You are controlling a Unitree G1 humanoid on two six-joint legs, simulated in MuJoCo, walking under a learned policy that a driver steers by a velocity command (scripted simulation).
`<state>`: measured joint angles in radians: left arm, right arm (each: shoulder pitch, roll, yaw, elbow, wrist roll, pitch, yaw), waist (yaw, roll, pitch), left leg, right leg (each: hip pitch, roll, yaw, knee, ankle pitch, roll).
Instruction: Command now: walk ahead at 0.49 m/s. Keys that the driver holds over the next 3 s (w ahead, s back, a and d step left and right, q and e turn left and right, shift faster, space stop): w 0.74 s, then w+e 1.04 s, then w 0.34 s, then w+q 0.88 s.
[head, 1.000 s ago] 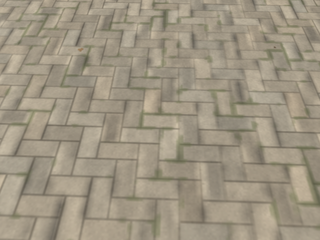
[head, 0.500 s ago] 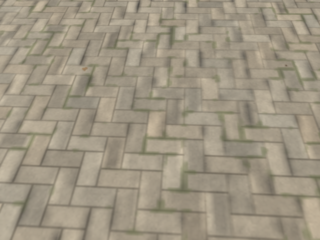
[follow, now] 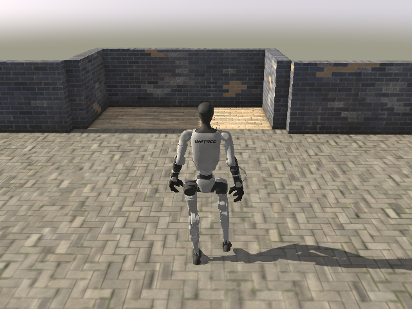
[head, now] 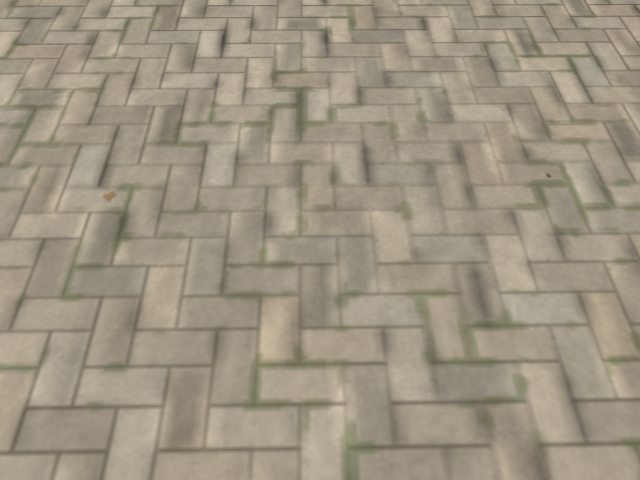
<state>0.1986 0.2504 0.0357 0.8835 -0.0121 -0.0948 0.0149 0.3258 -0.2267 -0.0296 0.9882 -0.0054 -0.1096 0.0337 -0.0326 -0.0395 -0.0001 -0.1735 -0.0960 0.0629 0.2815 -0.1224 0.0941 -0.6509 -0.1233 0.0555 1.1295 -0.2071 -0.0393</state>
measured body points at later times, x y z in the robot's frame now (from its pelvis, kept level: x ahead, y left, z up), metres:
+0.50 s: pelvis +0.27 -0.08 +0.00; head +0.29 -0.10 +0.45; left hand +0.33 +0.18 -0.12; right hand +0.36 -0.35 -0.14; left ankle +0.28 +0.08 -0.66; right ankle +0.29 -0.17 -0.74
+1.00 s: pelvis +0.54 -0.02 -0.01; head +0.57 +0.00 +0.44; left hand +0.59 +0.25 -0.15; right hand +0.65 -0.28 -0.12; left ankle +0.60 +0.07 -0.74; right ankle +0.45 -0.16 -0.65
